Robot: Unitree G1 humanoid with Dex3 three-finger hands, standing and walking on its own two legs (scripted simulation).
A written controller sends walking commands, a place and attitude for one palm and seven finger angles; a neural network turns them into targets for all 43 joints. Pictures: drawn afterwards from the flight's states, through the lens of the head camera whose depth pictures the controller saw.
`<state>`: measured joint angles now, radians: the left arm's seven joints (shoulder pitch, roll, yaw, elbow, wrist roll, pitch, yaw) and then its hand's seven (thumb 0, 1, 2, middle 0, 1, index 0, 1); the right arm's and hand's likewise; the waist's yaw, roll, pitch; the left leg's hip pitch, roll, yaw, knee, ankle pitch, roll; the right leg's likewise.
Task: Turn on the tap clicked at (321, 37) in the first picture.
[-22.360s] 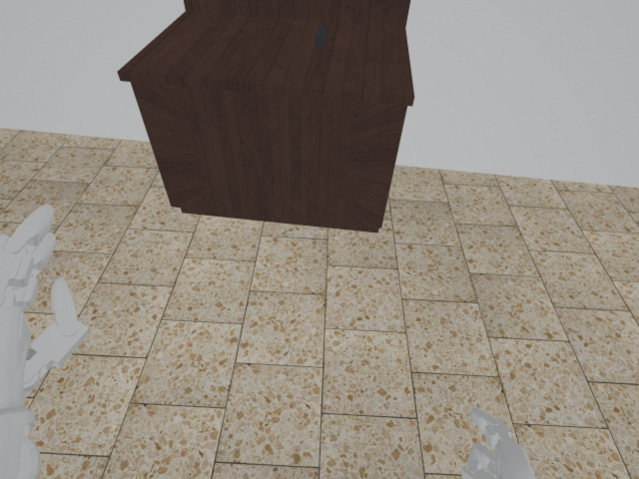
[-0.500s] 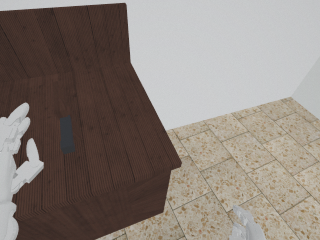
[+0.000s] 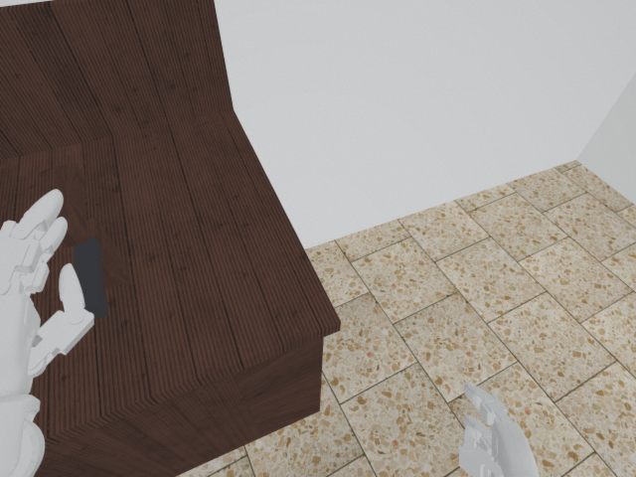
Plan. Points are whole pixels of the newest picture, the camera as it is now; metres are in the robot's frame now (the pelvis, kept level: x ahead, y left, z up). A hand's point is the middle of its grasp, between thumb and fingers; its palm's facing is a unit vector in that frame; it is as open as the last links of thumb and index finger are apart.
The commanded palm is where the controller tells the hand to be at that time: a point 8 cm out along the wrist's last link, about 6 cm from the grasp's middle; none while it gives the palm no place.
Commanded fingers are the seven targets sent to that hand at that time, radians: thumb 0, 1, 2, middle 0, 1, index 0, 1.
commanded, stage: come to a stop and stand still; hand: left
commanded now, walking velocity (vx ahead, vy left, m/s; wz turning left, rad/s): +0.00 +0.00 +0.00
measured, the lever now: (91, 306) +0.30 +0.30 +0.05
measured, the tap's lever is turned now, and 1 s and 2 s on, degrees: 0 0 0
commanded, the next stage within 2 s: look again from close up in 0.34 s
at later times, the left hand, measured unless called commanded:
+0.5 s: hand (70, 325) +0.22 +0.24 +0.15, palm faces +0.36 -0.86 -0.36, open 7.4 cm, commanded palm +0.16 +0.27 +0.18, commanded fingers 0.00 0.90 0.90 -0.20 -0.30 -0.20 -0.30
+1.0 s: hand (6, 348) +0.19 +0.27 +0.17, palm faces +0.41 -0.85 -0.34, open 7.4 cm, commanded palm +0.13 +0.30 +0.18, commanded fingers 0.00 0.90 0.90 -0.20 -0.30 -0.20 -0.30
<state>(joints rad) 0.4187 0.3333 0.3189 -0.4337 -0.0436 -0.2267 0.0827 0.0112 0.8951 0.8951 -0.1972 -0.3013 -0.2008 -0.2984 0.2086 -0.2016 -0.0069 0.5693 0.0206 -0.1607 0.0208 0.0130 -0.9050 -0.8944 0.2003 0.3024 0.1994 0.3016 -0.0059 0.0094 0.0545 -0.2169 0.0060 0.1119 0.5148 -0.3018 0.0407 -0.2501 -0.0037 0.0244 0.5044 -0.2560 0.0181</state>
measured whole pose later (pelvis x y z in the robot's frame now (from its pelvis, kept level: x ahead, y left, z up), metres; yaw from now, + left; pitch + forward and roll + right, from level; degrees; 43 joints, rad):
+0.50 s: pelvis +0.00 -0.01 +0.01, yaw +0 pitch -1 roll -1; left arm 0.43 0.37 0.34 -0.45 -0.04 -0.19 0.11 0.01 0.89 0.89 -0.21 -0.30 -0.21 -0.30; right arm 0.18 -0.18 0.01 0.55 0.01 -0.10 -0.03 0.01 -0.91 -0.89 0.20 0.30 0.20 0.30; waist 0.01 -0.04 0.05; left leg -0.17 0.03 0.10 0.47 -0.28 0.03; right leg -0.18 0.02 0.01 0.41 -0.21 0.00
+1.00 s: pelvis -0.02 +0.02 +0.00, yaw +1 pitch -3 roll -1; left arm 0.41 0.37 0.36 -0.50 -0.04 -0.21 0.11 0.01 0.89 0.89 -0.21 -0.30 -0.21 -0.30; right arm 0.22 -0.17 0.01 0.58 0.02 -0.12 -0.02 0.01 -0.90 -0.89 0.20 0.30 0.20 0.30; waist 0.02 -0.05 0.08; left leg -0.18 -0.02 0.10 0.48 -0.26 0.07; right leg -0.19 -0.03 0.02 0.43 -0.20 0.04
